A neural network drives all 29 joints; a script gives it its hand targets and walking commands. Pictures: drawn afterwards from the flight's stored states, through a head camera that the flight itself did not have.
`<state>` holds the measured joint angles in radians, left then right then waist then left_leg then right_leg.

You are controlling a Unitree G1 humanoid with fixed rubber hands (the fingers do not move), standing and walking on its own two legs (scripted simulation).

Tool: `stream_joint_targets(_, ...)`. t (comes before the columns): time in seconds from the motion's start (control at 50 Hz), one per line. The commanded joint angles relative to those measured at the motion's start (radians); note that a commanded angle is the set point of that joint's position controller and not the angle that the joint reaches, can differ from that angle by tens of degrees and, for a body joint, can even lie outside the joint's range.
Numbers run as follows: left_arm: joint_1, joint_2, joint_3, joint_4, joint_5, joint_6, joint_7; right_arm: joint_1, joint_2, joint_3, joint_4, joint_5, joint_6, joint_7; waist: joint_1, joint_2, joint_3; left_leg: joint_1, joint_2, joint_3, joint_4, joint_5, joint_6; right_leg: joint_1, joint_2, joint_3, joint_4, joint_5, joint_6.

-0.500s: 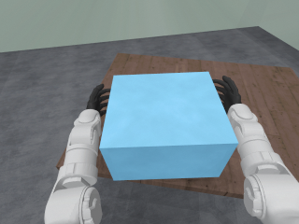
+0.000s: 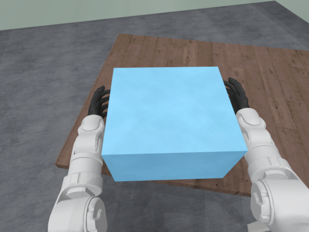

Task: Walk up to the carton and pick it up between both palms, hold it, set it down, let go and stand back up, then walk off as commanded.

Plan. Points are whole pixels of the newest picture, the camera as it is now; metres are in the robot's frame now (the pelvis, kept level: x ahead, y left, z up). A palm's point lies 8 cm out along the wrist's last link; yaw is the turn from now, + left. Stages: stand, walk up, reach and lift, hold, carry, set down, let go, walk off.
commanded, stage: set down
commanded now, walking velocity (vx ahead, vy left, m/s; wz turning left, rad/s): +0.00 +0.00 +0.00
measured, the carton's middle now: (167, 122) +0.39 +0.01 +0.06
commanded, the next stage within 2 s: none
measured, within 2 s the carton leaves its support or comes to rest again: rests again in 1.52 s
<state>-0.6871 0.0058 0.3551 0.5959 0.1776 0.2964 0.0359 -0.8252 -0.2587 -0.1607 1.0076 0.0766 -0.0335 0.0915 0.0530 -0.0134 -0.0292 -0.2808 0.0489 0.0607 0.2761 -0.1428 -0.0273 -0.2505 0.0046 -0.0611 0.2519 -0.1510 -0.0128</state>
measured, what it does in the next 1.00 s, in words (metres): stands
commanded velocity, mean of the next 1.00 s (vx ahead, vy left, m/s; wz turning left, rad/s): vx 0.00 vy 0.00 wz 0.00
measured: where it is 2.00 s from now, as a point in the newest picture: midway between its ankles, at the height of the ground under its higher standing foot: outside the picture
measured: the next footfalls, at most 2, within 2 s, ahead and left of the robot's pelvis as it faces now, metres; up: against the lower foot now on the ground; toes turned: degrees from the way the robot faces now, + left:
none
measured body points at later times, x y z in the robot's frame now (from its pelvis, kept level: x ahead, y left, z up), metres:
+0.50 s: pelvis +0.00 +0.00 +0.00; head +0.02 +0.00 +0.45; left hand +0.40 +0.20 +0.10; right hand +0.45 -0.17 +0.12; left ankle -0.02 +0.13 -0.75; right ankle -0.03 -0.11 -0.75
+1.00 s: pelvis +0.01 +0.00 +0.00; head +0.03 +0.00 +0.45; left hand +0.42 +0.20 +0.10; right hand +0.45 -0.17 +0.12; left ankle -0.02 +0.13 -0.75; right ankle -0.03 -0.11 -0.75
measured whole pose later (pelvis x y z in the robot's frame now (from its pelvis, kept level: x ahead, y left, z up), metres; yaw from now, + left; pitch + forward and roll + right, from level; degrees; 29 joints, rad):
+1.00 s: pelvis +0.01 +0.00 +0.00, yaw -1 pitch +11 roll +0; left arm -0.73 0.04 0.37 0.86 0.17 -0.02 0.05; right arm -0.82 -0.22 -0.25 1.09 -0.04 -0.18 0.09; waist 0.09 -0.02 -0.17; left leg -0.32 0.05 0.09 0.27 -0.14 -0.01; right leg -0.30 0.01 -0.05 0.26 -0.15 -0.01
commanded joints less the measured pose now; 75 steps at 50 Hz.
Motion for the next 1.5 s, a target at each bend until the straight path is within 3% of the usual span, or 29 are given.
stream_joint_targets(0.0, -0.629, -0.53, -0.462, -0.216, -0.135, -0.255, 0.006, -0.674, 0.535, 0.153, -0.331, -0.142, -0.201, 0.095, 0.022, 0.059, -0.99, 0.478, -0.014, -0.015, 0.205, 0.826, -0.046, -0.113, 0.061, -0.042, 0.081, 0.586, 0.022)
stream_joint_targets(0.04, -0.559, -0.479, -0.382, -0.074, -0.088, -0.238, -0.013, -0.618, 0.499, 0.133, -0.195, -0.143, -0.175, 0.1, 0.044, 0.022, -0.812, 0.462, -0.002, 0.003, 0.182, 0.767, -0.033, -0.066, 0.05, -0.032, 0.033, 0.52, 0.0)
stream_joint_targets(0.1, -0.489, -0.349, -0.199, 0.136, 0.03, -0.162, -0.094, -0.522, 0.451, 0.111, 0.016, -0.145, -0.079, 0.104, 0.036, -0.067, -0.343, 0.188, -0.031, 0.051, 0.021, 0.326, 0.015, 0.224, 0.014, 0.012, 0.055, 0.452, 0.052)
stream_joint_targets(0.18, -0.513, -0.311, -0.101, 0.153, 0.06, -0.101, -0.156, -0.491, 0.434, 0.026, 0.1, -0.183, 0.001, 0.113, 0.013, -0.101, -0.099, 0.063, -0.033, 0.063, -0.094, 0.011, 0.046, 0.212, -0.015, 0.035, 0.01, 0.166, 0.071)
stream_joint_targets(0.24, -0.63, -0.341, -0.16, 0.02, 0.009, -0.141, -0.124, -0.592, 0.436, -0.014, -0.02, -0.201, -0.051, 0.129, 0.007, -0.057, -0.282, 0.157, -0.02, 0.057, -0.065, 0.081, 0.006, 0.159, 0.005, 0.007, 0.013, 0.126, 0.042)
stream_joint_targets(0.32, -0.83, -0.462, -0.366, -0.186, -0.091, -0.307, -0.015, -0.718, 0.501, 0.0, -0.225, -0.213, -0.207, 0.127, -0.02, 0.028, -0.964, 0.275, -0.02, 0.037, 0.075, 0.393, -0.048, 0.072, 0.045, -0.032, 0.056, 0.359, 0.025)
stream_joint_targets(0.36, -0.775, -0.449, -0.382, -0.119, -0.106, -0.361, 0.0, -0.7, 0.558, 0.069, -0.298, -0.204, -0.236, 0.107, 0.022, 0.005, -1.063, 0.199, -0.038, 0.049, 0.091, 0.421, -0.032, 0.132, 0.035, -0.014, 0.077, 0.503, 0.037)
stream_joint_targets(0.42, -0.692, -0.394, -0.287, 0.061, -0.062, -0.358, -0.025, -0.667, 0.547, 0.073, -0.211, -0.204, -0.211, 0.101, 0.051, -0.023, -0.861, 0.161, -0.042, 0.071, 0.067, 0.376, -0.006, 0.21, 0.024, -0.003, 0.088, 0.53, 0.05)
stream_joint_targets(0.5, -0.527, -0.33, -0.128, 0.311, 0.04, -0.257, -0.116, -0.485, 0.516, 0.04, 0.101, -0.229, -0.092, 0.105, 0.029, -0.083, -0.233, 0.052, -0.042, 0.073, -0.057, 0.114, 0.037, 0.281, -0.018, 0.029, 0.05, 0.338, 0.07)
stream_joint_targets(0.54, -0.48, -0.297, -0.071, 0.314, 0.069, -0.219, -0.139, -0.431, 0.458, 0.003, 0.173, -0.23, -0.051, 0.108, 0.015, -0.077, -0.083, 0.039, -0.04, 0.064, -0.084, 0.053, 0.04, 0.239, -0.019, 0.031, 0.029, 0.238, 0.07)
stream_joint_targets(0.6, -0.511, -0.311, -0.066, 0.215, 0.062, -0.189, -0.147, -0.443, 0.438, -0.04, 0.121, -0.25, -0.035, 0.115, -0.005, -0.071, -0.096, 0.086, -0.03, 0.066, -0.086, 0.03, 0.03, 0.181, -0.01, 0.025, 0.008, 0.115, 0.052)
stream_joint_targets(0.66, -0.605, -0.373, -0.16, 0.053, 0.014, -0.247, -0.108, -0.532, 0.483, -0.033, -0.032, -0.258, -0.116, 0.117, -0.009, -0.037, -0.419, 0.165, -0.026, 0.06, -0.016, 0.191, -0.003, 0.153, 0.013, -0.001, 0.036, 0.22, 0.039)
stream_joint_targets(0.72, -0.712, -0.441, -0.319, -0.133, -0.072, -0.372, -0.03, -0.611, 0.546, 0.031, -0.226, -0.235, -0.237, 0.101, -0.009, 0.036, -0.996, 0.251, -0.022, 0.046, 0.109, 0.501, -0.044, 0.102, 0.039, -0.022, 0.084, 0.455, 0.029)
stream_joint_targets(0.76, -0.678, -0.256, -0.315, -0.072, -0.106, -0.421, 0.027, -0.617, 0.35, 0.032, -0.297, -0.2, -0.282, 0.067, 0.026, 0.042, -1.139, 0.251, -0.031, 0.048, 0.157, 0.613, -0.048, 0.064, 0.045, -0.014, 0.106, 0.596, 0.034)
stream_joint_targets(0.8, -0.644, -0.297, -0.278, -0.007, -0.093, -0.433, 0.026, -0.621, 0.397, 0.015, -0.275, -0.214, -0.276, 0.05, 0.037, 0.03, -1.001, 0.303, -0.031, 0.039, 0.175, 0.701, -0.035, 0.036, 0.039, -0.015, 0.105, 0.607, 0.041)
stream_joint_targets(0.86, -0.549, -0.182, -0.143, 0.162, -0.034, -0.391, -0.012, -0.54, 0.317, 0.037, -0.103, -0.175, -0.205, 0.027, 0.065, -0.054, -0.629, 0.18, -0.035, 0.071, 0.109, 0.534, 0.003, 0.222, 0.021, 0.022, 0.1, 0.588, 0.057)
stream_joint_targets(0.9, -0.469, -0.357, -0.098, 0.296, 0.061, -0.332, -0.091, -0.46, 0.548, 0.047, 0.083, -0.245, -0.134, 0.053, 0.051, -0.119, -0.242, 0.057, -0.047, 0.067, 0.001, 0.259, 0.046, 0.289, -0.012, 0.035, 0.07, 0.458, 0.077)
stream_joint_targets(0.96, -0.348, -0.301, -0.025, 0.319, 0.11, -0.254, -0.146, -0.333, 0.479, -0.004, 0.161, -0.274, -0.068, 0.066, 0.018, -0.119, -0.026, 0.023, -0.043, 0.078, -0.077, 0.053, 0.067, 0.261, -0.035, 0.046, 0.034, 0.269, 0.078)
stream_joint_targets(1.02, -0.384, -0.296, -0.055, 0.199, 0.084, -0.228, -0.147, -0.355, 0.422, -0.026, 0.048, -0.267, -0.071, 0.083, -0.002, -0.082, -0.156, 0.102, -0.028, 0.079, -0.068, 0.069, 0.046, 0.187, -0.017, 0.026, 0.02, 0.163, 0.054)
stream_joint_targets(1.06, -0.452, -0.346, -0.129, 0.05, 0.052, -0.279, -0.107, -0.421, 0.461, -0.041, -0.076, -0.28, -0.142, 0.086, -0.009, -0.026, -0.415, 0.168, -0.023, 0.068, 0.003, 0.233, 0.011, 0.12, 0.005, -0.002, 0.042, 0.214, 0.039)
stream_joint_targets(1.12, -0.581, -0.148, -0.205, -0.195, -0.047, -0.398, 0.03, -0.497, 0.217, -0.086, -0.254, -0.25, -0.257, 0.035, -0.004, 0.062, -1.006, 0.289, -0.011, 0.051, 0.154, 0.584, -0.048, -0.011, 0.042, -0.03, 0.082, 0.373, 0.022)
stream_joint_targets(1.18, -0.592, 0.083, -0.221, -0.152, -0.154, -0.411, 0.128, -0.548, -0.059, -0.011, -0.317, -0.077, -0.279, -0.023, 0.041, 0.094, -1.135, 0.288, -0.02, 0.02, 0.209, 0.725, -0.064, -0.031, 0.084, -0.006, 0.089, 0.476, 0.014)
stream_joint_targets(1.22, -0.544, 0.032, -0.243, -0.014, -0.178, -0.385, 0.122, -0.532, -0.016, 0.041, -0.223, -0.011, -0.236, -0.041, 0.026, 0.039, -0.931, 0.26, -0.011, 0.012, 0.2, 0.681, -0.039, 0.012, 0.084, 0.016, 0.08, 0.483, 0.009)
stream_joint_targets(1.26, -0.501, -0.01, -0.203, 0.253, -0.147, -0.347, 0.065, -0.541, 0.093, 0.105, -0.059, -0.003, -0.172, -0.041, 0.052, -0.052, -0.603, 0.114, -0.027, 0.039, 0.131, 0.431, 0.008, 0.103, 0.049, 0.043, 0.074, 0.44, 0.021)
stream_joint_targets(1.3, -0.408, -0.011, -0.137, 0.452, -0.094, -0.309, 0.001, -0.478, 0.139, 0.129, 0.134, -0.026, -0.108, -0.038, 0.044, -0.12, -0.249, -0.042, -0.043, 0.046, 0.04, 0.167, 0.041, 0.192, 0.009, 0.062, 0.074, 0.359, 0.053)
stream_joint_targets(1.34, -0.346, 0.085, -0.056, 0.501, -0.061, -0.273, -0.029, -0.431, 0.031, 0.15, 0.216, 0.007, -0.064, -0.044, 0.052, -0.131, -0.124, -0.068, -0.047, 0.061, 0.007, 0.072, 0.051, 0.222, -0.006, 0.074, 0.073, 0.285, 0.063)
stream_joint_targets(1.38, -0.375, 0.089, -0.059, 0.436, -0.06, -0.263, -0.016, -0.426, -0.01, 0.137, 0.238, 0.038, -0.044, -0.039, 0.037, -0.074, -0.124, 0.0, -0.031, 0.049, 0.006, 0.039, 0.036, 0.12, 0.012, 0.057, 0.043, 0.083, 0.043)
stream_joint_targets(1.42, -0.448, 0.107, -0.104, 0.312, -0.106, -0.295, 0.028, -0.468, -0.056, 0.125, 0.197, 0.072, -0.067, -0.027, 0.038, -0.02, -0.266, 0.068, -0.019, 0.039, 0.042, 0.086, 0.003, 0.035, 0.03, 0.039, 0.035, 0.006, 0.01)
stream_joint_targets(1.48, -0.562, 0.204, -0.191, 0.032, -0.225, -0.382, 0.115, -0.552, -0.208, 0.075, 0.011, 0.112, -0.163, -0.032, 0.022, 0.07, -0.784, 0.202, -0.012, 0.015, 0.175, 0.419, -0.066, -0.08, 0.073, 0.007, 0.08, 0.181, -0.016)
